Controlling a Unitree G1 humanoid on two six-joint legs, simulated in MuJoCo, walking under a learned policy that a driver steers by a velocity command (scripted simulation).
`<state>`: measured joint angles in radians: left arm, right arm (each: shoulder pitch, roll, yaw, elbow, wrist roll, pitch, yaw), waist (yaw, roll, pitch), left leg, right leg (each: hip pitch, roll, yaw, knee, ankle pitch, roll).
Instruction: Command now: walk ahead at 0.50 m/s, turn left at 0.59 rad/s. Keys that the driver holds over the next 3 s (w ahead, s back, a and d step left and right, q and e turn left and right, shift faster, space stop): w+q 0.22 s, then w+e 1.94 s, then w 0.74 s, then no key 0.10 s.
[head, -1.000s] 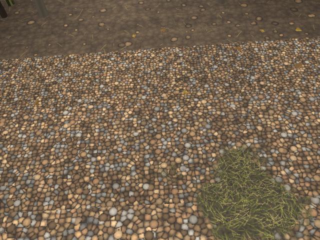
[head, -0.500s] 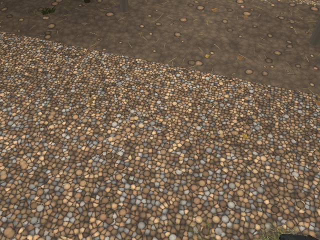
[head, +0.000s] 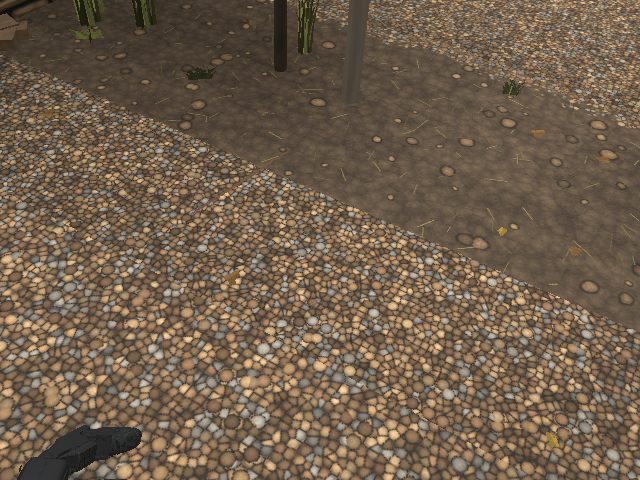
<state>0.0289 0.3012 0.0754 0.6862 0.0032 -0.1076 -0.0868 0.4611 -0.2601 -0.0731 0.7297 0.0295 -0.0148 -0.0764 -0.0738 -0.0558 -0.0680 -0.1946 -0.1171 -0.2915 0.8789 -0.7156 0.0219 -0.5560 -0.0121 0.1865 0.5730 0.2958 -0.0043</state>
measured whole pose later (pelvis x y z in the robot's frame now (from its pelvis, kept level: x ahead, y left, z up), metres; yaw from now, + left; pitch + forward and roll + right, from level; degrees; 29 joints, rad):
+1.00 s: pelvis +0.53 -0.14 -0.14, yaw -10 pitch +2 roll +3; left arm 0.16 0.29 0.09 0.65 -0.01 0.00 -0.04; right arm 0.31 -0.28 -0.10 0.86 0.01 -0.07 -0.01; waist -0.06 -0.01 0.02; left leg -0.06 0.07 0.19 0.48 -0.43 -0.05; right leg -0.59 -0.05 -0.01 0.80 -0.10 -0.05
